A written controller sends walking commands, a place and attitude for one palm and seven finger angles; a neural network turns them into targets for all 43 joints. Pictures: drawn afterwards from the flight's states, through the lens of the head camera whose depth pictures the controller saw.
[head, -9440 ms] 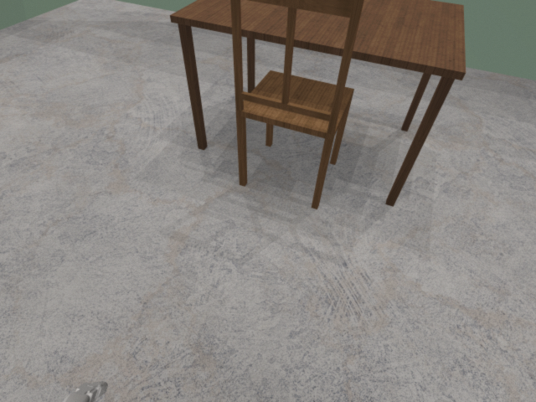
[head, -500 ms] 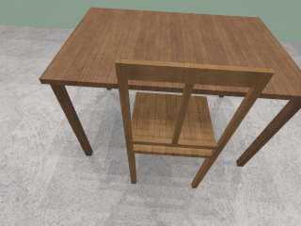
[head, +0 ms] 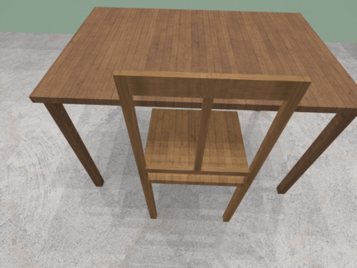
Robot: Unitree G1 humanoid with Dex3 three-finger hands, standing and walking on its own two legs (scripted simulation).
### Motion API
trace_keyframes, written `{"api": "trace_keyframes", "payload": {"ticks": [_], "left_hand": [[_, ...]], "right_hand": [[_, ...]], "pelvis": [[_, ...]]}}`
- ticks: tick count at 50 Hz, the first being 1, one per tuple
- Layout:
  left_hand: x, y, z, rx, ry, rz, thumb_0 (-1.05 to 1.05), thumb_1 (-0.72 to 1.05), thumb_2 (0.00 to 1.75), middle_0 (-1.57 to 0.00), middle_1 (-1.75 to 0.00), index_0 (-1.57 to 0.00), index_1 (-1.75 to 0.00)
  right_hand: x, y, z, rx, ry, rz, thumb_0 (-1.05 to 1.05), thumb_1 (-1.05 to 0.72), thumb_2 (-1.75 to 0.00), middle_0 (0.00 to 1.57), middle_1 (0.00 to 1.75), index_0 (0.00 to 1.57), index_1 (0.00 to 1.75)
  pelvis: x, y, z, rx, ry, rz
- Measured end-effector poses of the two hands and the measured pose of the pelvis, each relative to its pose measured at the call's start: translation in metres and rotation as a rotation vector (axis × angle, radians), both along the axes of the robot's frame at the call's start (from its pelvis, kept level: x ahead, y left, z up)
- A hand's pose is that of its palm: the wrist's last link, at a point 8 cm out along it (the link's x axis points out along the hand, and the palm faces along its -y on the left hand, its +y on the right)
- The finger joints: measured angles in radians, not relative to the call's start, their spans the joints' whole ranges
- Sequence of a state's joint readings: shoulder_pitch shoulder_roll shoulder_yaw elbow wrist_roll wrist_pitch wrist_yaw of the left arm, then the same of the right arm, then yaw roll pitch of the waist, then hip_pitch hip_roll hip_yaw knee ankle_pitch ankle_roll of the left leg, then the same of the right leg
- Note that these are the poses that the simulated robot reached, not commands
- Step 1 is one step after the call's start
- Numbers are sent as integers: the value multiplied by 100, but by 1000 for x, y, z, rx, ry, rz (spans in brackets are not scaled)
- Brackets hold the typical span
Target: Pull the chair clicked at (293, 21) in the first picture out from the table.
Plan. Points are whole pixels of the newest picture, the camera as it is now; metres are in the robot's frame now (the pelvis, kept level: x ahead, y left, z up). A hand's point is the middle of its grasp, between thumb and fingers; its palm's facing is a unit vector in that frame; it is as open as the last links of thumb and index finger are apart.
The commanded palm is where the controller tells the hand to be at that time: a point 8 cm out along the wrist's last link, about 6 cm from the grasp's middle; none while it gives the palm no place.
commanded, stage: come to a stop and stand still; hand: left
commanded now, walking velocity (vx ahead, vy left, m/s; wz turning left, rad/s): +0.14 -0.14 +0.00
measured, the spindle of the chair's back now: (201, 139) +0.48 -0.04 -0.04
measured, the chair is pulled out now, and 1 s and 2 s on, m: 0.00 0.00 0.00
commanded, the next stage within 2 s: look again from close up in 1.48 s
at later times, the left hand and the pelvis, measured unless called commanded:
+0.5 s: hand out of the picture +0.03 +0.14 -0.17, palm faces +0.06 -0.97 -0.22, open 7.3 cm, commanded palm none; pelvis +0.03 -0.03 +0.00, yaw +1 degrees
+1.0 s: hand out of the picture +0.06 +0.16 -0.17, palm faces +0.01 -0.98 -0.19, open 7.3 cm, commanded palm none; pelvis +0.02 -0.02 +0.00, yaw +0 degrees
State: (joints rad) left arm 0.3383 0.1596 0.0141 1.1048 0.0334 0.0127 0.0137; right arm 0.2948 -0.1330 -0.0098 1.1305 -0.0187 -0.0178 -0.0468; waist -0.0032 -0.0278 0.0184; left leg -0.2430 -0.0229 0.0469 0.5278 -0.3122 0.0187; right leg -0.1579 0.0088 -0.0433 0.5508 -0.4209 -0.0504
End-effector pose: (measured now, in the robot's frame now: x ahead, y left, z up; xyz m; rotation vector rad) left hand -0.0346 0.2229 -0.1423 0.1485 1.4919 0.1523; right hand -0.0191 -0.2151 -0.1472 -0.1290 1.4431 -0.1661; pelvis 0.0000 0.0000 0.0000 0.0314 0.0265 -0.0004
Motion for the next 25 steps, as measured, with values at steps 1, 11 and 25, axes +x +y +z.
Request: {"api": "trace_keyframes", "payload": {"ticks": [1,11,25], "left_hand": [[2,-4,1,4,-5,7,0,91,90,-20,-30,-20,-30],[-12,-50,3,-36,54,49,0,91,90,-20,-30,-20,-30],[57,-36,1,31,-106,31,0,92,90,-20,-30,-20,-30]], "right_hand": [[-1,-4,-1,2,12,1,1,-91,-90,20,30,20,30],[66,-31,5,-26,-53,50,1,-91,-90,20,30,19,30],[116,-29,0,9,-182,80,0,-94,-90,20,30,20,30]], "pelvis": [[2,-4,-1,-8,3,5],[25,-23,3,-16,-18,-4],[27,-30,0,7,-37,12]]}}
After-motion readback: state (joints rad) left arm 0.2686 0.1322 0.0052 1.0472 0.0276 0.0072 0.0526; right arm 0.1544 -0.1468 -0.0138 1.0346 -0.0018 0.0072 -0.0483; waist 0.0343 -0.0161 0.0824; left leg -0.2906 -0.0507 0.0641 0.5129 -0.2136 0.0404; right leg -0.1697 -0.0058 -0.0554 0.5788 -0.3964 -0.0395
